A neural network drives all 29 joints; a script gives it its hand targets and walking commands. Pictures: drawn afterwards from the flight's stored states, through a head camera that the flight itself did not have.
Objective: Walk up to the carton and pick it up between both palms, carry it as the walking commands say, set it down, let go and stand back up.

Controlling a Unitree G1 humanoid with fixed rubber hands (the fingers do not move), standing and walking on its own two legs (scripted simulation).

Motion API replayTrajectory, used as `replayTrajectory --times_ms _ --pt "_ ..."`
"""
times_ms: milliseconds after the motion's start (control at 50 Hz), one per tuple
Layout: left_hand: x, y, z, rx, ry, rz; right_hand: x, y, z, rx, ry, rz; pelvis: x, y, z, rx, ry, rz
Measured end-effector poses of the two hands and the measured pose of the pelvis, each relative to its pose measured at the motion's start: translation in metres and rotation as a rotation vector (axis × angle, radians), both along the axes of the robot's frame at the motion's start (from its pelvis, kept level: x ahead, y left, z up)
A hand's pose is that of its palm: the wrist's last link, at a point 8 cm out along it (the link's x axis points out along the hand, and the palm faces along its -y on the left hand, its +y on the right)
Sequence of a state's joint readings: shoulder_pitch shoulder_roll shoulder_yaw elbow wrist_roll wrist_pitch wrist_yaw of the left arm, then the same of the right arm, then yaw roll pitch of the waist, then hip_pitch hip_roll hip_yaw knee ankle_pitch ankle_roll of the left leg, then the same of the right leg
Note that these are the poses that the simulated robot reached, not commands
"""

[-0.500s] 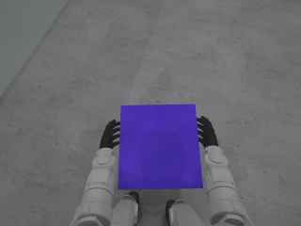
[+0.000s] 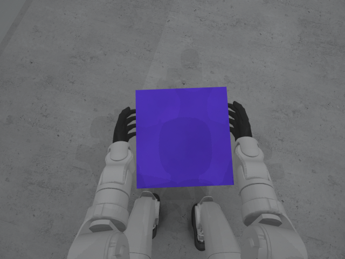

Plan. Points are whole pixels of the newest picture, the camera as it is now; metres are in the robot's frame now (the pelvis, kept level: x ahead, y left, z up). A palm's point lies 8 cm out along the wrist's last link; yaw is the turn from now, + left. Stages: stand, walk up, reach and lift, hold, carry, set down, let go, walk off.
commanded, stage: set down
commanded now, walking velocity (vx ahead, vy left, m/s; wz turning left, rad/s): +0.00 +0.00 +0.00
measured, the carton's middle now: (181, 140) +0.38 -0.01 -0.15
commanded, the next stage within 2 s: none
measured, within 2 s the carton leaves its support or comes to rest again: neither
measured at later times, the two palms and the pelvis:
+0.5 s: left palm (129, 132) +0.41 +0.14 -0.18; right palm (230, 128) +0.42 -0.15 -0.17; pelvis -0.01 +0.00 -0.07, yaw -1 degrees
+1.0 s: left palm (136, 130) +0.44 +0.13 -0.26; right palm (224, 126) +0.45 -0.16 -0.25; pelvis -0.03 +0.00 -0.15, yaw -1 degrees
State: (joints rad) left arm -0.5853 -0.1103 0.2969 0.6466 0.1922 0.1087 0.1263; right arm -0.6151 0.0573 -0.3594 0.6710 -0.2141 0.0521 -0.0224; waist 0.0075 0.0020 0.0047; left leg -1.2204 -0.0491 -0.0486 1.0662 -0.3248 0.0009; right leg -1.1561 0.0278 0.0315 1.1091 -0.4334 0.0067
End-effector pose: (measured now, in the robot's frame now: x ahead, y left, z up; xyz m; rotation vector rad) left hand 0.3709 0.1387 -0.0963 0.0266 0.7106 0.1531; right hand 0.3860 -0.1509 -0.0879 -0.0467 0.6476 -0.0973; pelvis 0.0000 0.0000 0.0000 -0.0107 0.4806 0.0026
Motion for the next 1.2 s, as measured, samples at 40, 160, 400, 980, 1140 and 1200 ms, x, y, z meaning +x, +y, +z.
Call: replayTrajectory --times_ms 40,160,400,980,1140,1200 --pt "0.003 -0.001 -0.008 -0.01 0.007 0.009 0.002 -0.002 -0.009 0.014 0.008 -0.011 0.002 -0.001 -0.005 0.001 0.024 -0.001" --pt "0.011 -0.004 -0.027 -0.022 0.01 0.016 0.009 -0.004 -0.03 0.04 0.012 -0.035 0.006 -0.004 -0.02 0.004 0.08 -0.004" --pt "0.033 -0.001 -0.064 -0.014 -0.023 -0.006 0.03 0.0 -0.061 0.021 -0.021 -0.031 -0.006 0.0 -0.057 -0.004 0.146 -0.01" --pt "0.068 -0.005 -0.164 -0.038 0.011 0.011 0.067 -0.005 -0.16 0.037 0.016 -0.04 -0.028 0.0 -0.145 -0.007 0.279 -0.013" --pt "0.074 -0.006 -0.192 -0.029 0.021 0.001 0.073 -0.005 -0.187 0.038 0.026 -0.042 -0.029 -0.001 -0.163 -0.006 0.314 -0.018" --pt "0.078 -0.005 -0.199 -0.028 0.015 -0.005 0.077 -0.005 -0.194 0.034 0.02 -0.043 -0.03 0.0 -0.17 -0.008 0.319 -0.02"
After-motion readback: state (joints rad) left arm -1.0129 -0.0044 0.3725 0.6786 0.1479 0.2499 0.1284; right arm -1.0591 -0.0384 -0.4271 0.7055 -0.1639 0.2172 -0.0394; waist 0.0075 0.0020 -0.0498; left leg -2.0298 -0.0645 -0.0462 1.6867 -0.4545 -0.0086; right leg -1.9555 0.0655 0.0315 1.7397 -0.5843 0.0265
